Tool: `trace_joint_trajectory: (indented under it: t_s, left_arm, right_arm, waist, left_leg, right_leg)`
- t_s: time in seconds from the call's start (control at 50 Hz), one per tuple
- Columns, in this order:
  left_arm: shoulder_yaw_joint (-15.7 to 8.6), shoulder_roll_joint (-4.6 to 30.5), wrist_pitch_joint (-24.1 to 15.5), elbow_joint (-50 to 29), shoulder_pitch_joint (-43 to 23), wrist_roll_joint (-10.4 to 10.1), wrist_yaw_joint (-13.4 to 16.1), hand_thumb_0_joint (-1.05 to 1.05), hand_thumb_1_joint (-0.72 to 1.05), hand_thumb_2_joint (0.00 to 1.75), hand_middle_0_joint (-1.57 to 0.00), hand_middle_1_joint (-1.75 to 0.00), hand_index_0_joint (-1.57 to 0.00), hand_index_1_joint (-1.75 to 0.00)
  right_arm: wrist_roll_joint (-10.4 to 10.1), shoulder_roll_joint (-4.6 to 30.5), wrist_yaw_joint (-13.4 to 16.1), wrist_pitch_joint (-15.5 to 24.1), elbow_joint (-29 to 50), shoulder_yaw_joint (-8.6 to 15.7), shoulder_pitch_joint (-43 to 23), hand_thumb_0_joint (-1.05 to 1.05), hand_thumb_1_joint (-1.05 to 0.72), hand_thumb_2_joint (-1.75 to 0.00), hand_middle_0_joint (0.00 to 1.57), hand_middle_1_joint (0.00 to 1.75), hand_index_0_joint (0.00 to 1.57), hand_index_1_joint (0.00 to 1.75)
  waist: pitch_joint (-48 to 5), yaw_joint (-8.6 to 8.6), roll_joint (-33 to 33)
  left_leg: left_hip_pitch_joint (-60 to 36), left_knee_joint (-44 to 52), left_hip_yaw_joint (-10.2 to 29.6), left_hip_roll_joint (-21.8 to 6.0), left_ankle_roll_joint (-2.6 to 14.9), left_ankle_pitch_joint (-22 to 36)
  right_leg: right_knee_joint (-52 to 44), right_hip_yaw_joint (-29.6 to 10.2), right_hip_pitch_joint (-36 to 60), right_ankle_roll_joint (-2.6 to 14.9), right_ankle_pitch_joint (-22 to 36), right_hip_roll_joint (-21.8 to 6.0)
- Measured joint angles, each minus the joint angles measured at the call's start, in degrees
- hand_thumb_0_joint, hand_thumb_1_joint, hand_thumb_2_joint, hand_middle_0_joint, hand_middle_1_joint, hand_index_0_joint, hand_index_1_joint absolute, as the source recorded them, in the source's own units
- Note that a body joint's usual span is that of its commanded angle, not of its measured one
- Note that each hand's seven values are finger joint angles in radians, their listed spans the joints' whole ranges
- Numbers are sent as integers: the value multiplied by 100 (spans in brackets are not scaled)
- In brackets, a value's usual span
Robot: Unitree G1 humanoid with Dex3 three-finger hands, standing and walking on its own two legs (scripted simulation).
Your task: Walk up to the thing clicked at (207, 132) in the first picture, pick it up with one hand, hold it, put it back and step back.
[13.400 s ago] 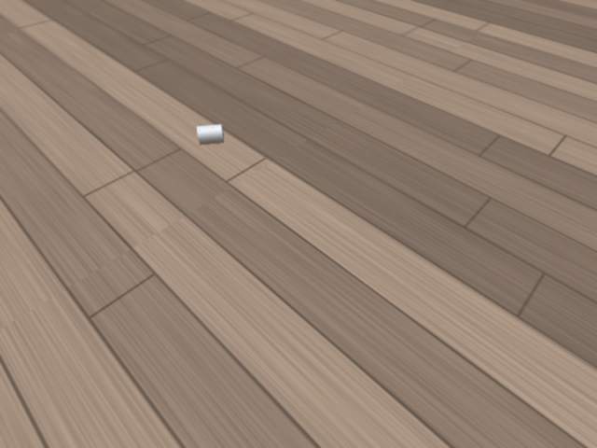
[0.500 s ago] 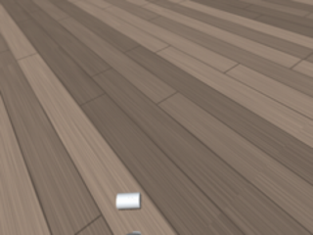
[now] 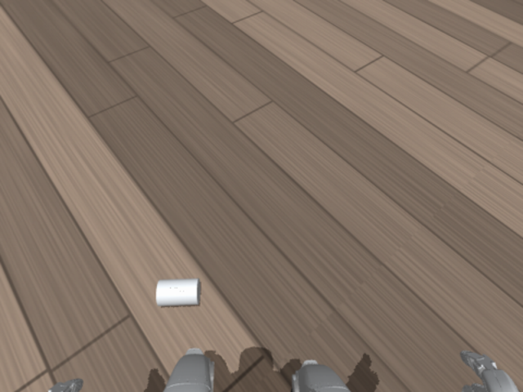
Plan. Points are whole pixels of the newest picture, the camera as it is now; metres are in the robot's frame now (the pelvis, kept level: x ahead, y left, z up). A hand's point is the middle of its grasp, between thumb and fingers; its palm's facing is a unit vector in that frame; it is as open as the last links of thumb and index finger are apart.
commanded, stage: walk up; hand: left
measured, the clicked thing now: (179, 292) +0.47 +0.27 -0.68
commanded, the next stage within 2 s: none
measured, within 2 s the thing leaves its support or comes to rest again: neither
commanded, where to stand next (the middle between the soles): +0.08 +0.02 m, yaw +1 degrees
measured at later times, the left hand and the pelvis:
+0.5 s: hand out of the picture -0.05 +0.37 -0.10, palm faces +0.05 -0.86 -0.50, open 7.4 cm; pelvis -0.06 +0.06 +0.03, yaw +3 degrees
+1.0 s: hand out of the picture +0.06 +0.30 -0.11, palm faces -0.08 -0.92 -0.37, open 7.3 cm; pelvis +0.01 +0.03 +0.03, yaw -2 degrees
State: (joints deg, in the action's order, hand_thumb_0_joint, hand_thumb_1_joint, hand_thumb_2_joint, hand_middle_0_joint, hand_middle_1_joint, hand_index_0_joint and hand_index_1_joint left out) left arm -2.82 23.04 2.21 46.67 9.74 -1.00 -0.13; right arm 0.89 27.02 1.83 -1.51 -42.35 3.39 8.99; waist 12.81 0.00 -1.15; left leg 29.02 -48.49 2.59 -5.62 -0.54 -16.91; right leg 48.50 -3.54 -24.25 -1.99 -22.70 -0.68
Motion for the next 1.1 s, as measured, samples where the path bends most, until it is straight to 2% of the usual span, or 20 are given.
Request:
trace_joint_trajectory:
  t_s: [0.02, 0.04, 0.08, 0.16, 0.24, 0.3, 0.34, 0.38, 0.42, 0.46, 0.5, 0.56, 0.68, 0.76, 0.84, 0.9, 0.92, 0.96, 1.04, 1.1]
  left_arm:
    - [6, -114, -38, 77, 7, 62, 19, 0, 90, 90, -21, -30, -21, -30]
    - [33, -179, -67, 112, 47, 135, 20, 0, 90, 90, -21, -30, -21, -30]
    - [97, -208, -96, 153, 123, 219, 24, 0, 90, 90, -21, -30, -21, -30]
    - [79, -291, -215, 261, 184, 267, 140, 0, 90, 90, -21, -30, -21, -30]
    - [-53, -228, -415, 201, 416, 336, 158, 0, 90, 90, -21, -30, -21, -30]
    - [-149, -92, -497, 98, 642, 359, 91, 0, 90, 90, -21, -30, -21, -30]
    - [-200, 56, -506, 41, 772, 363, 47, 0, 90, 90, -21, -30, -21, -30]
    - [-229, 204, -465, 46, 868, 355, 15, 0, 90, 90, -21, -30, -21, -30]
    - [-253, 351, -341, 132, 975, 346, 29, 0, 90, 90, -21, -30, -21, -30]
    - [-270, 362, -164, 351, 1072, 300, 114, 0, 90, 90, -21, -30, -21, -30]
    - [-203, 321, -70, 594, 1064, 242, 106, 0, 90, 90, -20, -30, -21, -30]
    - [-141, 334, -146, 663, 968, 208, -81, 1, 90, 90, -20, -30, -21, -30]
    - [-186, 413, -176, 458, 810, 264, -399, 0, 90, 90, -20, -30, -21, -30]
    - [-173, 354, -60, 627, 888, 209, -418, 0, 90, 90, -20, -30, -21, -30]
    - [-45, 144, -125, 791, 925, 193, -381, 0, 90, 90, -20, -30, -21, -30]
    - [39, 41, -244, 810, 914, 245, -352, 0, 90, 90, -20, -30, -21, -30]
    - [49, -17, -306, 825, 866, 268, -326, 0, 90, 90, -20, -30, -21, -30]
    - [60, -148, -450, 764, 742, 313, -281, 0, 90, 90, -21, -30, -21, -30]
    - [77, -161, -616, 481, 767, 220, -225, 0, 90, 90, -21, -30, -21, -30]
    - [114, -149, -645, 373, 832, 153, -155, 0, 90, 90, -21, -30, -21, -30]
  right_arm:
    - [-38, 61, -12, -68, -5, 27, -130, 1, -90, -90, 21, 30, 20, 30]
    - [-71, 57, -1, -128, -19, 47, -221, 1, -90, -90, 21, 30, 20, 30]
    - [-77, -65, 44, -223, -85, 33, -311, 1, -90, -90, 21, 30, 20, 30]
    - [-105, -140, -102, -255, -247, -7, -272, 1, -90, -90, 21, 29, 20, 30]
    - [5, -141, -358, -218, -517, 12, 217, 1, -90, -90, 21, 30, 20, 30]
    - [40, -136, -508, -196, -808, 11, 616, 1, -90, -90, 21, 30, 20, 30]
    - [61, -145, -574, -153, -925, 16, 788, 1, -90, -90, 21, 30, 20, 30]
    - [81, -123, -631, -82, -955, 57, 910, 1, -90, -90, 21, 30, 20, 30]
    - [94, -116, -649, 32, -919, 145, 964, 1, -90, -90, 21, 30, 20, 30]
    - [147, -102, -595, 157, -790, 195, 1042, 1, -90, -90, 21, 30, 20, 30]
    - [127, -119, -542, 229, -802, 190, 1113, 1, -90, -90, 21, 30, 20, 30]
    - [72, -247, -458, 328, -937, 114, 1262, 1, -90, -90, 21, 30, 20, 30]
    - [8, -345, -326, 571, -1120, 29, 1540, 1, -90, -90, 21, 30, 20, 30]
    - [55, -335, -282, 484, -1156, 46, 1459, 1, -90, -90, 21, 30, 20, 30]
    - [70, -290, -337, 364, -985, 37, 1269, 1, -90, -90, 21, 30, 20, 30]
    - [50, -281, -388, 324, -780, 2, 1084, 1, -90, -90, 21, 30, 20, 30]
    - [42, -260, -393, 314, -719, -3, 1026, 1, -90, -90, 21, 30, 20, 30]
    - [13, -241, -373, 290, -654, -16, 964, 1, -90, -90, 21, 30, 20, 30]
    - [-46, -440, -393, 235, -720, -161, 851, 1, -90, -90, 21, 30, 20, 30]
    - [-103, -470, -401, 321, -644, -190, 723, 1, -90, -90, 21, 30, 20, 30]
  waist:
    - [79, 19, 301]
    - [110, 49, 462]
    - [75, -34, 455]
    - [-72, -117, 674]
    - [-429, -140, 865]
    - [-736, -166, 756]
    - [-850, -172, 585]
    - [-905, -173, 456]
    - [-905, -162, 251]
    - [-962, -91, 123]
    - [-1043, 111, 101]
    - [-1022, 268, -74]
    - [-845, 166, -348]
    - [-909, 85, -481]
    - [-976, 55, -346]
    - [-933, 26, -209]
    - [-866, 29, -62]
    - [-667, 89, 369]
    - [-660, -144, 368]
    - [-608, -169, 409]
  left_leg:
    - [108, -257, 221, -73, 160, -94]
    - [214, -575, 456, 66, 240, -510]
    - [395, -1449, 611, 588, 273, -1307]
    - [490, -2605, 722, 1051, 193, -981]
    - [53, -2368, 458, 935, 104, -692]
    - [-395, -1455, 95, 849, 43, -1009]
    - [-696, -630, -142, 797, 78, -1370]
    - [-1024, 222, -293, 734, 194, -1462]
    - [-1342, 890, -461, 777, 246, -658]
    - [-1368, 841, -635, 770, 217, -345]
    - [-1465, 959, -608, 716, 286, -475]
    - [-1848, 1567, -540, 683, 350, -543]
    - [-2314, 2360, -605, 452, 230, 377]
    - [-2445, 2374, -818, 393, 178, 213]
    - [-2377, 2184, -981, 330, 173, -47]
    - [-2213, 1749, -1140, 287, 121, -407]
    - [-2131, 1477, -1136, 189, 123, -588]
    - [-1862, 642, -803, -58, 330, -802]
    - [-1073, -841, -272, 427, 346, -1207]
    - [-596, -841, -131, 492, 274, -1026]
  right_leg:
    - [36, 119, 18, -7, -20, 148]
    - [150, 176, -31, 7, -2, 183]
    - [304, 38, -185, 54, 60, 48]
    - [-71, -64, -269, 75, 421, -112]
    - [-363, -2, -203, 175, 426, -245]
    - [-558, -82, -64, 289, 361, -385]
    - [-718, -188, 33, 339, 575, -467]
    - [-804, -231, 111, 265, 690, -520]
    - [-499, -420, 48, 267, 164, -536]
    - [414, -709, -282, 346, -535, -228]
    - [1082, -621, -602, 350, -317, 75]
    - [1409, -440, -892, 288, 315, 239]
    - [1141, -345, -1110, 134, 1216, 168]
    - [744, -437, -866, 44, 1322, 79]
    - [-402, -110, -159, 47, 1030, -115]
    - [-1249, 201, 459, 155, 559, -172]
    - [-1489, 262, 611, 187, 861, -89]
    - [-1429, 491, 753, 216, 896, 138]
    - [-1417, 346, 894, 306, 698, 59]
    - [-1701, 295, 1136, 276, 746, -17]
